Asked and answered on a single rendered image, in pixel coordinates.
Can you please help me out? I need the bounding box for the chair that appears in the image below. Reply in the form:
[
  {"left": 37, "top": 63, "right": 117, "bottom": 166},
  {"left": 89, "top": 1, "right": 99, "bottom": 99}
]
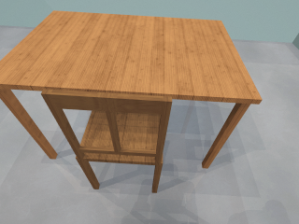
[{"left": 40, "top": 89, "right": 173, "bottom": 193}]

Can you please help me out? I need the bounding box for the table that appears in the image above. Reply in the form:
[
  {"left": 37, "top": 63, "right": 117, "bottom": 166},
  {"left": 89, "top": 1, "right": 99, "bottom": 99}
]
[{"left": 0, "top": 10, "right": 263, "bottom": 169}]

